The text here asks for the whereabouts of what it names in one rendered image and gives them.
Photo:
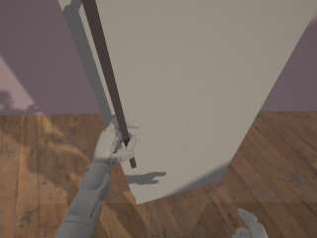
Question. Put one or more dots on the robot left hand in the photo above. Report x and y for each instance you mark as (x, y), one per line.
(108, 141)

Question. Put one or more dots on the robot right hand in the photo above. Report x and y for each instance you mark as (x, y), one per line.
(256, 229)

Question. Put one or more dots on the fridge door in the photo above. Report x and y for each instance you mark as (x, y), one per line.
(193, 73)

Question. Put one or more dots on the handle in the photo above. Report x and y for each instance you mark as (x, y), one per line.
(95, 26)

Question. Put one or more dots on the left robot forearm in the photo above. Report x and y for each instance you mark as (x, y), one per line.
(84, 211)

